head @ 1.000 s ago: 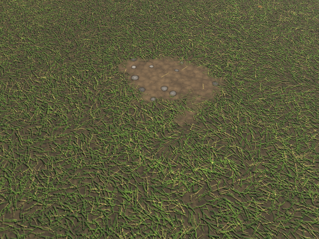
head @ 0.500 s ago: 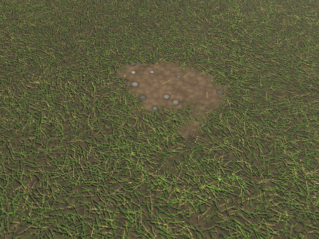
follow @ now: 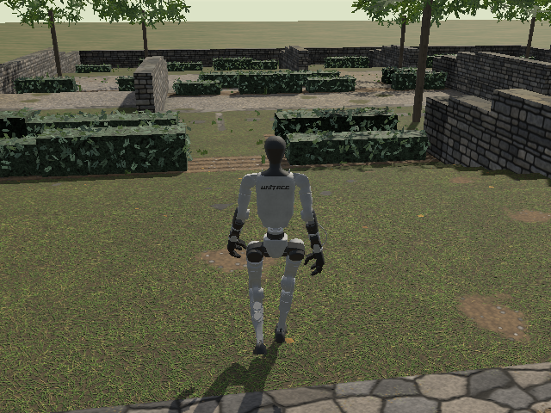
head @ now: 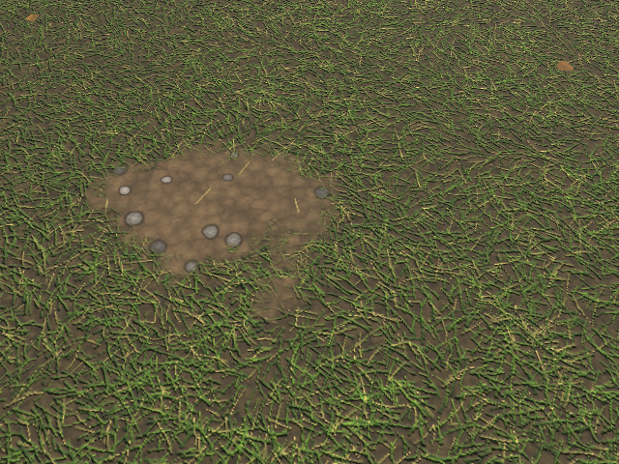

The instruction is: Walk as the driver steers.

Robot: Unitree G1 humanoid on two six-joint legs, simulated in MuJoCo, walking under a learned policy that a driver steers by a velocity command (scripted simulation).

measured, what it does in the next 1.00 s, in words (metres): walks ahead: left foot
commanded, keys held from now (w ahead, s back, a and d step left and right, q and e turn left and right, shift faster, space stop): w+e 0.24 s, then w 0.76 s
